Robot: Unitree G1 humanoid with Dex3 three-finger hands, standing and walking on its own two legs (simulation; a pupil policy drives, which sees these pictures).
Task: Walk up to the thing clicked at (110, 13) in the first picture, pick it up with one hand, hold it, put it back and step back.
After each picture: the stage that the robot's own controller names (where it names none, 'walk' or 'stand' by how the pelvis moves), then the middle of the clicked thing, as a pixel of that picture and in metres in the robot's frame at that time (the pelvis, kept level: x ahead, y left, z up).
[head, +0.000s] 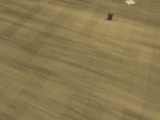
stand; (110, 15) +1.86 -0.41 -0.72
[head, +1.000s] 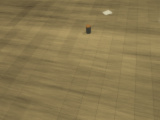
walk; (88, 29) +1.74 +0.02 -0.69
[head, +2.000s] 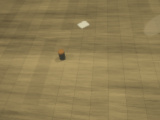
walk; (61, 54) +1.11 +0.30 -0.71
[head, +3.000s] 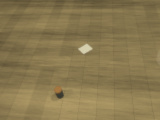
walk; (59, 92) +0.68 +0.29 -0.72
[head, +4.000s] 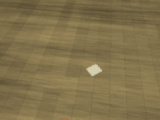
walk; out of the picture +0.43 +0.16 -0.72
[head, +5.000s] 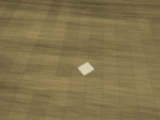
stand; out of the picture +0.34 +0.19 -0.71
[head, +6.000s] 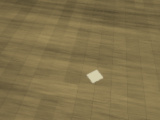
stand; out of the picture +0.32 +0.13 -0.72
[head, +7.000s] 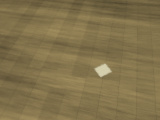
stand; out of the picture +0.33 +0.15 -0.70
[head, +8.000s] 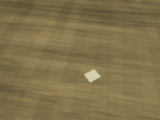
stand; out of the picture +0.34 +0.16 -0.72
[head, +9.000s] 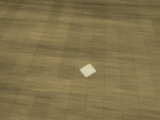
stand; out of the picture +0.33 +0.18 -0.72
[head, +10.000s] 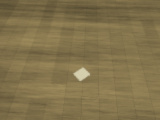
stand; out of the picture +0.30 +0.20 -0.72
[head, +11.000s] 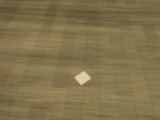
stand; out of the picture +0.30 +0.19 -0.72
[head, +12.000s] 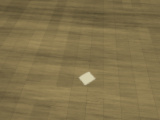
stand; out of the picture +0.31 +0.18 -0.72
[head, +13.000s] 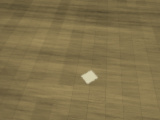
stand; out of the picture +0.32 +0.18 -0.72
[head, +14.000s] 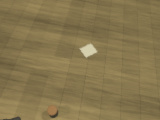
go down; (52, 111) +0.36 +0.16 -0.64
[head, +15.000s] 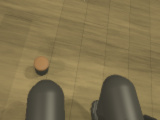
go down; (41, 66) +0.43 +0.15 -0.32
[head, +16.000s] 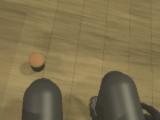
close in; (37, 62) +0.43 +0.15 -0.31
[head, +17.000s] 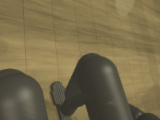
close in; out of the picture +0.44 +0.18 -0.24
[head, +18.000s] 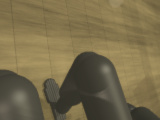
close; out of the picture +0.43 +0.20 -0.24
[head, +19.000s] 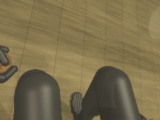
lift; (0, 66) +0.35 +0.23 -0.19
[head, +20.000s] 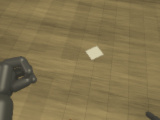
lift; out of the picture +0.29 +0.09 -0.62
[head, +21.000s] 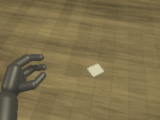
hold; out of the picture +0.27 +0.09 -0.70
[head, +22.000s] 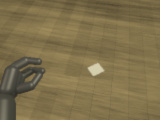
stand; out of the picture +0.28 +0.10 -0.70
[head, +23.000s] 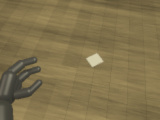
stand; out of the picture +0.29 +0.10 -0.68
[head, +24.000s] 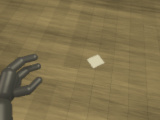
stand; out of the picture +0.29 +0.10 -0.68
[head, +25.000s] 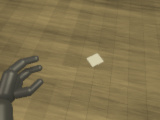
stand; out of the picture +0.30 +0.10 -0.68
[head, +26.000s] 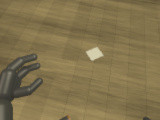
stand; out of the picture +0.31 +0.11 -0.65
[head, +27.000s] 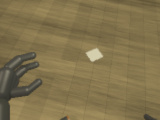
stand; out of the picture +0.31 +0.10 -0.65
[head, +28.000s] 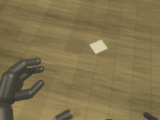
stand; (64, 116) +0.32 +0.11 -0.62
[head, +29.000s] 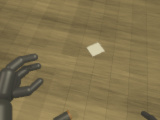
stand; (62, 118) +0.32 +0.10 -0.63
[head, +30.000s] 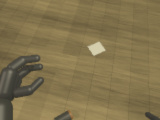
stand; (63, 118) +0.32 +0.10 -0.63
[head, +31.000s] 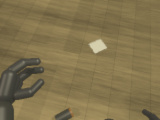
hold; (64, 116) +0.32 +0.10 -0.62
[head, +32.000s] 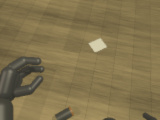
stand; (64, 115) +0.32 +0.11 -0.62
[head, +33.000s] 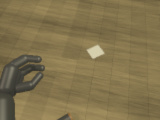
hold; out of the picture +0.31 +0.11 -0.65
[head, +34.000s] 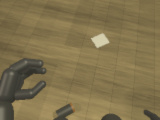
hold; (65, 111) +0.32 +0.10 -0.60
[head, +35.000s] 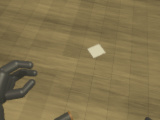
hold; (63, 119) +0.32 +0.11 -0.64
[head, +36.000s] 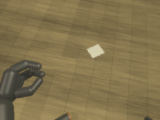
hold; out of the picture +0.30 +0.11 -0.65
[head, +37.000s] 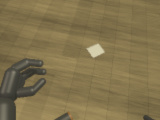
hold; (63, 119) +0.31 +0.10 -0.64
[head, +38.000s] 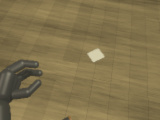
hold; out of the picture +0.30 +0.10 -0.66
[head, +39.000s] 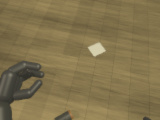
hold; (64, 118) +0.32 +0.11 -0.64
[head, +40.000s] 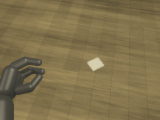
hold; out of the picture +0.30 +0.11 -0.69
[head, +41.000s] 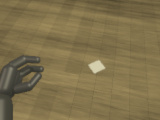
close; out of the picture +0.30 +0.10 -0.69
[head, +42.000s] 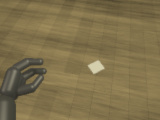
close; out of the picture +0.30 +0.11 -0.70
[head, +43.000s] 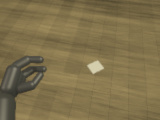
close; out of the picture +0.30 +0.11 -0.70
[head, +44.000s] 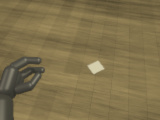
close; out of the picture +0.30 +0.11 -0.70
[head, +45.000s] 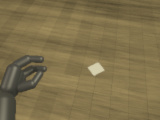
close; out of the picture +0.30 +0.11 -0.70
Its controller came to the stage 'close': yes
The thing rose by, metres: 0.18
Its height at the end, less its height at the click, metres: -0.02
